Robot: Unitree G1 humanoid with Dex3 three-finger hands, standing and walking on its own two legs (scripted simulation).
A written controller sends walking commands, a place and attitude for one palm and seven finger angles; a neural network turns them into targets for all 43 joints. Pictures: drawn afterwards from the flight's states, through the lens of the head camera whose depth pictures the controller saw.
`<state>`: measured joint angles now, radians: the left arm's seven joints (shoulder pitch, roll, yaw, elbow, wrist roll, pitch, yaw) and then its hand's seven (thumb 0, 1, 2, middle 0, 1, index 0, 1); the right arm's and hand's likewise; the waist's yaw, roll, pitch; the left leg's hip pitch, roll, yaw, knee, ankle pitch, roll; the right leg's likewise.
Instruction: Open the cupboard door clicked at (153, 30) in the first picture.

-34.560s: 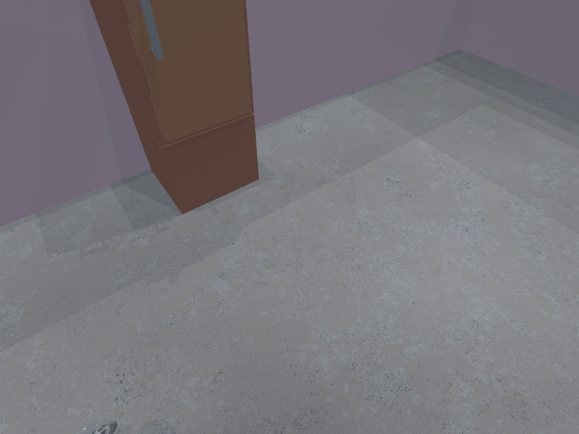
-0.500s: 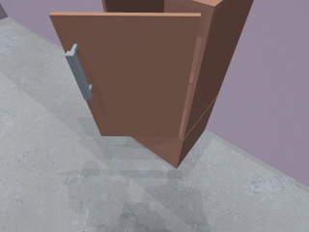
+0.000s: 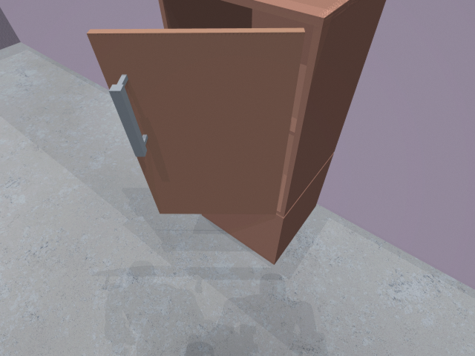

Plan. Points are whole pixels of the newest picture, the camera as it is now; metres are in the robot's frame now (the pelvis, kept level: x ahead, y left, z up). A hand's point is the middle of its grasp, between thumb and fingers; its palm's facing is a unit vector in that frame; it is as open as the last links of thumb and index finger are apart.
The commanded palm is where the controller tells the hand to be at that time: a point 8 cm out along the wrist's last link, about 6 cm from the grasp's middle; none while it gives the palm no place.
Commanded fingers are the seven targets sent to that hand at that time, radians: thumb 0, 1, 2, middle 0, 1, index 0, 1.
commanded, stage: come to a stop and stand still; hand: left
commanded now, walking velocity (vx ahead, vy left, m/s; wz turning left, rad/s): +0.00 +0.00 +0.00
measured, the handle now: (132, 117) +0.56 +0.25 +0.08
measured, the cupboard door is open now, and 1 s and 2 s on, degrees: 36 36 36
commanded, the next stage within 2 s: look again from close up in 0.32 s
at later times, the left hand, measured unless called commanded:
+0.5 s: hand out of the picture +0.00 +0.17 -0.16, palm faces -0.01 -0.98 -0.21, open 7.4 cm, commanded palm none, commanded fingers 0.00 0.90 0.90 -0.20 -0.30 -0.20 -0.30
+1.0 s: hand out of the picture +0.02 +0.17 -0.17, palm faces +0.00 -0.98 -0.22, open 7.4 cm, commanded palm +0.10 +0.22 -0.06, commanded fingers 0.00 0.85 0.88 -0.20 -0.33 -0.20 -0.33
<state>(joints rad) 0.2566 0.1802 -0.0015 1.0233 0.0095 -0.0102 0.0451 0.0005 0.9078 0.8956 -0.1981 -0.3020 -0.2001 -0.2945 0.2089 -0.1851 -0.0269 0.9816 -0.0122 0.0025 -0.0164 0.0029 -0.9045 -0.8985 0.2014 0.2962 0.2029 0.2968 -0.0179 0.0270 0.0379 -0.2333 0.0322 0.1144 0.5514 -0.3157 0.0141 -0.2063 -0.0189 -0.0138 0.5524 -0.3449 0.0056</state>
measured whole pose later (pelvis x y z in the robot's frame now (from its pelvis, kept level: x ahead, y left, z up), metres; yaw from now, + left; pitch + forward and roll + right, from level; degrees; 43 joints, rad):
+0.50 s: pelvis -0.01 -0.01 +0.01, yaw +0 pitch +0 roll +1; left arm 0.27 0.17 -0.02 1.08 0.01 -0.02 0.02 0.00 0.91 0.90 -0.20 -0.30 -0.20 -0.29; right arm 0.29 -0.18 0.01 1.12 -0.02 -0.01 -0.02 0.00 -0.91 -0.90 0.20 0.30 0.20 0.30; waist -0.01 0.01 0.04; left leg -0.20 0.04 0.12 0.44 -0.24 0.00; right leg -0.19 -0.01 -0.01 0.48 -0.28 -0.01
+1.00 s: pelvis +0.00 -0.01 +0.01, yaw +0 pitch +0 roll +0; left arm 0.24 0.18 -0.01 1.10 0.01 -0.02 0.03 0.00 0.91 0.90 -0.20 -0.30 -0.20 -0.29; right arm 0.21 -0.18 0.00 1.12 -0.01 -0.02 -0.02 0.00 -0.91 -0.90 0.20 0.30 0.20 0.30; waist 0.00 0.00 0.03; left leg -0.19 0.04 0.12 0.45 -0.26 0.00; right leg -0.16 0.00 -0.01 0.46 -0.30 -0.01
